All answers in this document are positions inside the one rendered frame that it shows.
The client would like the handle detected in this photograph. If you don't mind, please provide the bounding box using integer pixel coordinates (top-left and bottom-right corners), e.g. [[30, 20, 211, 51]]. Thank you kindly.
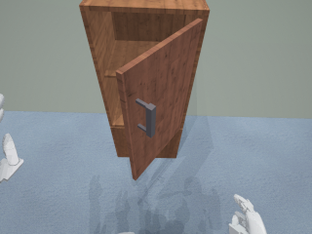
[[136, 98, 156, 138]]

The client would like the cupboard door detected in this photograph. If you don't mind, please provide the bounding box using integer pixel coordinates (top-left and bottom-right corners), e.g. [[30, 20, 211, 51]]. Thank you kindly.
[[115, 18, 203, 180]]

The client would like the robot left hand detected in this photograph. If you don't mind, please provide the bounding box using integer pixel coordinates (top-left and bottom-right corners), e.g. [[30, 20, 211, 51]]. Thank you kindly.
[[0, 94, 24, 184]]

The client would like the robot right hand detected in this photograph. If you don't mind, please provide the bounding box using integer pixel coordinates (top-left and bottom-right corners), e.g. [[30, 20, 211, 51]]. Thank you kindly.
[[228, 194, 267, 234]]

